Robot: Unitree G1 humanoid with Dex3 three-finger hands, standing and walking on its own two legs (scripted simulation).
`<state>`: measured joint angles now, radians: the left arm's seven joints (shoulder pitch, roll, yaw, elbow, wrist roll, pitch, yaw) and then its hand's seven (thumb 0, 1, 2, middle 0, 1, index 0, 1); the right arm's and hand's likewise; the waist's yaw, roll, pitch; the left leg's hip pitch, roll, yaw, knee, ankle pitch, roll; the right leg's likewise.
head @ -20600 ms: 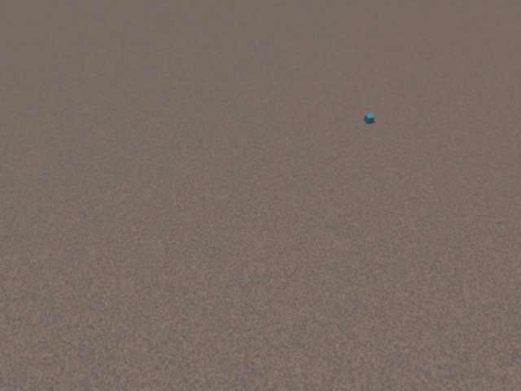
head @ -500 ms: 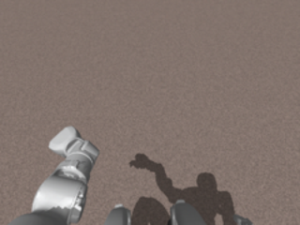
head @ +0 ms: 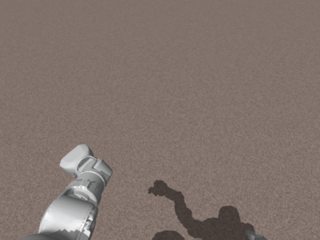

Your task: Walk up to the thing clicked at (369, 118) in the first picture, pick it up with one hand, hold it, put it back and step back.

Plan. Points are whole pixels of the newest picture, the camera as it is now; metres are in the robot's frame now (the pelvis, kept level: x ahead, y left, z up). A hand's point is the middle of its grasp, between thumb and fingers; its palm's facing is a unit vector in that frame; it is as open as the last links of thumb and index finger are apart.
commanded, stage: hold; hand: left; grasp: from above
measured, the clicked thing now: (88, 170) +0.33 +0.24 -0.09
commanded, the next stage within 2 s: crouch in 1.74 s
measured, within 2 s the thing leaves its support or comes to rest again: neither
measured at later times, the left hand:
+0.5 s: hand (85, 162) +0.33 +0.23 -0.03, palm faces -0.27 -0.35 -0.90, open 7.3 cm
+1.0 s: hand (85, 160) +0.33 +0.22 -0.01, palm faces -0.25 -0.35 -0.90, open 7.4 cm
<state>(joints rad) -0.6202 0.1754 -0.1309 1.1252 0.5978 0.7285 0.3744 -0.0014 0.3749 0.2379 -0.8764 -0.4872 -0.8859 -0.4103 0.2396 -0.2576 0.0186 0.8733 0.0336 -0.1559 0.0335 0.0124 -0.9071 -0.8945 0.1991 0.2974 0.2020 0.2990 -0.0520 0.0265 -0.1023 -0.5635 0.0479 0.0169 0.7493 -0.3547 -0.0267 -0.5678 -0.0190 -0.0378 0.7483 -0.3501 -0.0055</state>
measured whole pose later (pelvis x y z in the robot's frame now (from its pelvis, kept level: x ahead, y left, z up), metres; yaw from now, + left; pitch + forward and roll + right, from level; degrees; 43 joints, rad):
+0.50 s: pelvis +0.01 +0.00 +0.02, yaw +0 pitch +6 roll +0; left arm -0.60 0.16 -0.17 1.03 0.60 0.80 0.33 0.01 0.40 0.20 -0.86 -0.49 -0.88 -0.41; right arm 0.21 -0.26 0.02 0.85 0.04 -0.14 0.08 0.01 -0.92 -0.90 0.20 0.30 0.20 0.30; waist -0.02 0.03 -0.08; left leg -0.41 0.04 0.03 0.62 -0.32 -0.02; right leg -0.42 -0.02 -0.03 0.63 -0.32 0.00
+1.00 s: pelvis +0.02 +0.00 +0.02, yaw +0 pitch +5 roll +1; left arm -0.55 0.15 -0.21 0.92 0.61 0.86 0.28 0.00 0.37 0.25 -0.88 -0.48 -0.88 -0.42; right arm 0.18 -0.26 0.03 0.83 0.05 -0.13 0.09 0.01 -0.92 -0.90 0.20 0.30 0.20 0.30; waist 0.01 0.04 -0.07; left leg -0.33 0.04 0.03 0.55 -0.30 -0.03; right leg -0.35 -0.02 -0.03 0.57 -0.30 0.00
